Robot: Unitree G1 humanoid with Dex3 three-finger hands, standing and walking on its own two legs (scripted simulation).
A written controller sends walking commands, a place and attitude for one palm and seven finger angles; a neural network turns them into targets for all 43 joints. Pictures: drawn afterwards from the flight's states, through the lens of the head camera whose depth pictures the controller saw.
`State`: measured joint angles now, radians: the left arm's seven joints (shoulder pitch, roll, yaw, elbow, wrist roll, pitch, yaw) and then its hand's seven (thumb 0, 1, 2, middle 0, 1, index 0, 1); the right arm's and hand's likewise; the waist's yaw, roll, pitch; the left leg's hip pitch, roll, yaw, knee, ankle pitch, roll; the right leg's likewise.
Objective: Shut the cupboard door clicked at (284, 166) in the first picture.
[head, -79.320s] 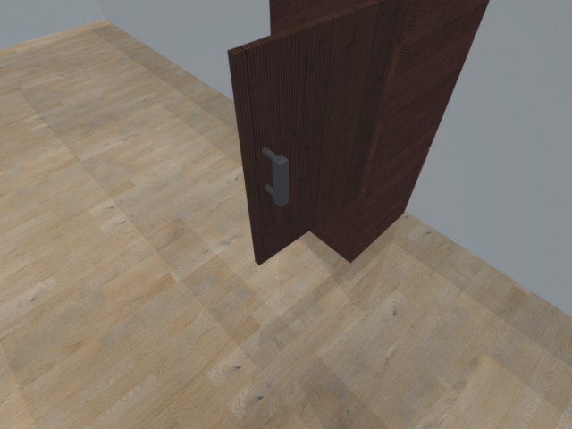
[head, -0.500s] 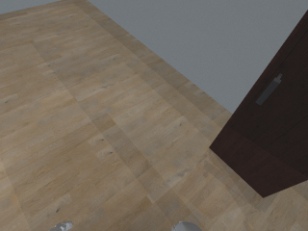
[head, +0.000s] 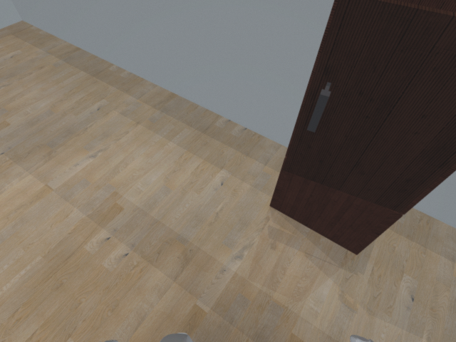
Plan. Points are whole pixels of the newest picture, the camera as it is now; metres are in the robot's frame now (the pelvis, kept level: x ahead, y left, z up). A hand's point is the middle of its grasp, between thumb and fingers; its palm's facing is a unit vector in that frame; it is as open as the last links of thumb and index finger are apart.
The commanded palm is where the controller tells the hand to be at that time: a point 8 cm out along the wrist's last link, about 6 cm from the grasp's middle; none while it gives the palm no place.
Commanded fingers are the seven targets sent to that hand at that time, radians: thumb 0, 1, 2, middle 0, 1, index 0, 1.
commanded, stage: turn to face it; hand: left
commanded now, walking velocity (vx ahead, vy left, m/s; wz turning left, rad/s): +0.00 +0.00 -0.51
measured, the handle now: (319, 107) +0.68 -0.20 +0.00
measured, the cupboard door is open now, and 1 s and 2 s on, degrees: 9 9 9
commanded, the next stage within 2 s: take the last steps up to it in 0.44 s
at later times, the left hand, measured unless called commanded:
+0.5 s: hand (153, 328) +0.16 +0.16 -0.15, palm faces -0.24 -0.94 -0.26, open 7.4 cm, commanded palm none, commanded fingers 0.00 0.90 0.90 -0.20 -0.30 -0.20 -0.30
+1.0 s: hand (193, 289) +0.24 +0.09 -0.16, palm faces -0.40 -0.90 -0.15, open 7.4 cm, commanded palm none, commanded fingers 0.00 0.90 0.90 -0.20 -0.30 -0.20 -0.30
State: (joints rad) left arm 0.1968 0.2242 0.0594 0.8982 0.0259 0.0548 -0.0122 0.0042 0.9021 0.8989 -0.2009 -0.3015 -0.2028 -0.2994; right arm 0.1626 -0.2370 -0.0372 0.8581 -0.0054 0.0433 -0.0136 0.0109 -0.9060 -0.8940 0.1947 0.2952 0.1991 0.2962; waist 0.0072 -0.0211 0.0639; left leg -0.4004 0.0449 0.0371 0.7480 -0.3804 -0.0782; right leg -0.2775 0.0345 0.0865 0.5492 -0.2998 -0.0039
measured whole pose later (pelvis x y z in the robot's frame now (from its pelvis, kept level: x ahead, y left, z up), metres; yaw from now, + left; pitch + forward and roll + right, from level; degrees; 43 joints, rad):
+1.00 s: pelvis +0.09 -0.06 +0.01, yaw -22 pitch +1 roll -2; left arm 0.16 0.23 0.07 0.98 0.03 0.06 -0.06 0.01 0.91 0.90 -0.19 -0.30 -0.20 -0.30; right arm 0.42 -0.17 -0.01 1.03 -0.04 -0.03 -0.02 0.01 -0.90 -0.89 0.20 0.30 0.20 0.30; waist -0.05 -0.03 0.04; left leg -0.08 0.14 0.18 0.38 -0.30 -0.05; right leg -0.53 -0.07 -0.04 0.87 -0.26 0.02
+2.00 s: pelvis +0.20 -0.16 -0.01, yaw -24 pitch -1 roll +0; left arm 0.29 0.21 0.01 0.92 0.02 0.01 0.06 0.00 0.90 0.90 -0.20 -0.30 -0.20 -0.30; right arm 0.22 -0.23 -0.04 0.90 -0.01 0.02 -0.01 0.01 -0.91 -0.89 0.19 0.29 0.20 0.30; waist -0.01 0.00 0.05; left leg -0.28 -0.02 0.04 0.64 -0.34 0.04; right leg -0.21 -0.01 -0.01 0.64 -0.42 0.00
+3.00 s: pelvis +0.22 -0.15 +0.01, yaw -25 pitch +0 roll +0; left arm 0.19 0.27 -0.02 1.04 0.02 0.00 0.03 0.00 0.91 0.90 -0.20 -0.30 -0.20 -0.30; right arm 0.12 -0.23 0.02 1.06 -0.01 -0.03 -0.01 0.01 -0.90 -0.89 0.20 0.30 0.20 0.30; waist 0.01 -0.04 0.03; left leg -0.18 -0.06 0.06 0.43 -0.25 0.07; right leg -0.11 -0.04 0.01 0.43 -0.31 0.03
